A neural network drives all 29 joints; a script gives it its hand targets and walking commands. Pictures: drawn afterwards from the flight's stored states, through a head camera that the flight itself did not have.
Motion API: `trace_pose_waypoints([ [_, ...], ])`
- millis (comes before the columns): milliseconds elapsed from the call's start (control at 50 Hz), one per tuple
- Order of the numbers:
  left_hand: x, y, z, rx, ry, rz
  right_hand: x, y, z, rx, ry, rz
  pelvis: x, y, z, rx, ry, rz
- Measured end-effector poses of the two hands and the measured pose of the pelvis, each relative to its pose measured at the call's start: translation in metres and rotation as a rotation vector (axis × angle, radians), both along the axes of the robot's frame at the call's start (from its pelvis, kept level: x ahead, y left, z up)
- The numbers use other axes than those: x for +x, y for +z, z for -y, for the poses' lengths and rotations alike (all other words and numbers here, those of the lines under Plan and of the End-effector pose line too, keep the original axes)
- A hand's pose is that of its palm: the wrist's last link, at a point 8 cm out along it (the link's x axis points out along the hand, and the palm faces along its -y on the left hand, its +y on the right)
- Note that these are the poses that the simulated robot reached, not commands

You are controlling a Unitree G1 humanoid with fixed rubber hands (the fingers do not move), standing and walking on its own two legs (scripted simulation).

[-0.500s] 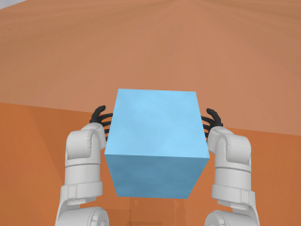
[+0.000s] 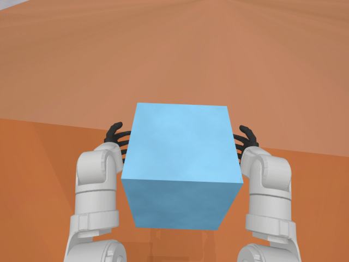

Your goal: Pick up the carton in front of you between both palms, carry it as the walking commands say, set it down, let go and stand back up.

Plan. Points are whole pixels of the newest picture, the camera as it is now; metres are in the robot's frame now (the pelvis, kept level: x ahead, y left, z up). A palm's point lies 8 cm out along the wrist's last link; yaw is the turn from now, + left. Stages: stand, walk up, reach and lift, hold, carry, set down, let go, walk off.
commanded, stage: carry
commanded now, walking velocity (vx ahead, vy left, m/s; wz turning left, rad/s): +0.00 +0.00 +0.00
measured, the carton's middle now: (179, 169) +0.34 +0.00 +0.05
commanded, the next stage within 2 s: none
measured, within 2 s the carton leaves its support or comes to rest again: neither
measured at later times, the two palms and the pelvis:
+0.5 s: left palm (115, 119) +0.41 +0.16 +0.15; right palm (241, 122) +0.41 -0.14 +0.15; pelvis +0.07 +0.00 -0.02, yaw +0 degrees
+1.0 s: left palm (142, 67) +0.66 +0.12 +0.16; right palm (231, 65) +0.70 -0.17 +0.16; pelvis +0.33 -0.08 +0.04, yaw +3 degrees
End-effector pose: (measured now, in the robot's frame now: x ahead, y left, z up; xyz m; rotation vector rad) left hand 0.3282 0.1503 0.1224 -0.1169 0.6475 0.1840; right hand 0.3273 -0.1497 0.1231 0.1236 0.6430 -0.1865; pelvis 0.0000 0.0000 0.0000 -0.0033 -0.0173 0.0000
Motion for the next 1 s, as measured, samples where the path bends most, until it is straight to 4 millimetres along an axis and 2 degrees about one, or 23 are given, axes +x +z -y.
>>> trace_pose_waypoints([
  [200,0.0,0.001,0.0,0.001,0.0,0.004,0.0,0.001,0.0,0.001,0.0,0.004,0.001,-0.001,0.0,0.0,0.0,0.003],
  [300,0.01,0.009,-0.001,-0.002,0.003,0.042,0.012,0.01,-0.001,0.001,0.003,0.042,0.013,-0.004,0.0,-0.001,0.002,-0.005],
  [460,0.062,0.03,-0.006,0.006,0.006,0.11,0.066,0.032,-0.005,-0.021,0.008,0.11,0.058,-0.014,-0.001,0.002,-0.001,-0.03],
  [520,0.087,0.028,-0.005,0.012,-0.006,0.092,0.087,0.028,-0.004,-0.006,-0.001,0.092,0.079,-0.017,-0.003,0.005,-0.006,-0.035],
  [600,0.127,0.02,0.011,-0.006,-0.031,0.033,0.114,0.013,0.011,0.009,-0.031,0.031,0.108,-0.012,0.001,-0.005,0.02,-0.055],
  [660,0.163,0.015,0.028,-0.03,-0.034,0.027,0.143,0.008,0.028,-0.002,-0.049,0.025,0.134,-0.008,0.01,-0.009,0.039,-0.058],
  [720,0.2,0.013,0.037,-0.026,-0.005,0.06,0.188,0.009,0.038,0.005,-0.034,0.058,0.169,-0.011,0.022,-0.025,0.041,-0.052],
  [800,0.235,0.01,0.029,-0.002,0.08,0.094,0.259,0.01,0.028,0.025,0.072,0.095,0.218,-0.015,0.049,-0.025,0.031,-0.021],
  [900,0.268,0.007,0.018,-0.019,0.149,-0.002,0.317,0.014,0.014,0.05,0.117,-0.001,0.273,0.017,0.071,-0.007,0.037,-0.033],
  [940,0.29,0.016,0.019,-0.027,0.158,-0.007,0.339,0.021,0.015,0.055,0.118,-0.005,0.295,0.029,0.077,0.007,0.044,-0.041],
  [1000,0.334,0.037,0.026,-0.023,0.145,0.029,0.375,0.036,0.023,0.054,0.106,0.033,0.331,0.041,0.081,0.024,0.044,-0.053],
])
